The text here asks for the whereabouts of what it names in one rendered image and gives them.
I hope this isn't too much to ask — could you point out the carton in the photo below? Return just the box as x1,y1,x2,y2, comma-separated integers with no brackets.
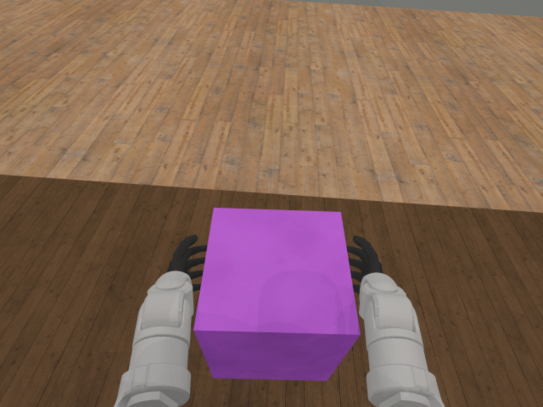
193,208,361,381

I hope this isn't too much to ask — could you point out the robot right hand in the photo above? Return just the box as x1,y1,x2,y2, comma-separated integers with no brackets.
346,236,383,294

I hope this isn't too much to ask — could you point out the left robot forearm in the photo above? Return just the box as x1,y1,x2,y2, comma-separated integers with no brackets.
114,271,194,407

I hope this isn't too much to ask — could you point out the right robot forearm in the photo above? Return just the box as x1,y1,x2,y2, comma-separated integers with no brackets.
359,273,445,407

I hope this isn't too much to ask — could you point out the robot left hand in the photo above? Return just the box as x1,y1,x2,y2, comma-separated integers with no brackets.
167,235,207,292

